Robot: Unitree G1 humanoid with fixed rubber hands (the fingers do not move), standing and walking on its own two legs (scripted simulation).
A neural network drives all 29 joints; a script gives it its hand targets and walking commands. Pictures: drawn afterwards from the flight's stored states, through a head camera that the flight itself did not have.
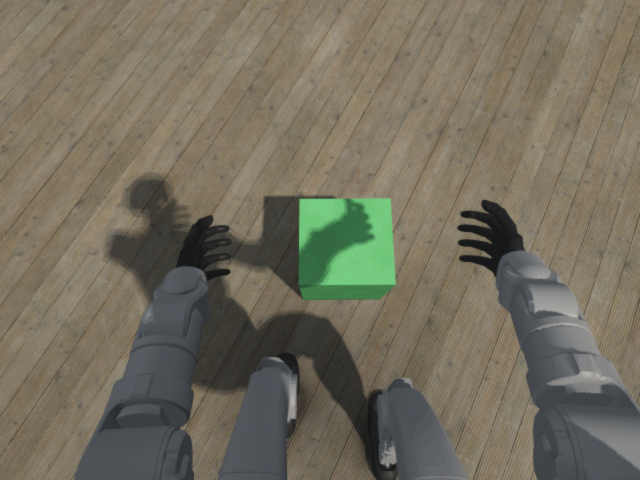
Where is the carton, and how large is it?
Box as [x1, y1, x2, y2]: [299, 198, 395, 299]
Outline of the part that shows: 390,198 299,200 299,287 303,299 375,299 382,296 395,284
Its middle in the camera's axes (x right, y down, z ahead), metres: +0.06 +0.04 +0.98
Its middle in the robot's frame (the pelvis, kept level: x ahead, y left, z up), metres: +0.50 -0.01 -0.56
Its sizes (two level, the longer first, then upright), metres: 0.210 0.200 0.250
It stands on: the floor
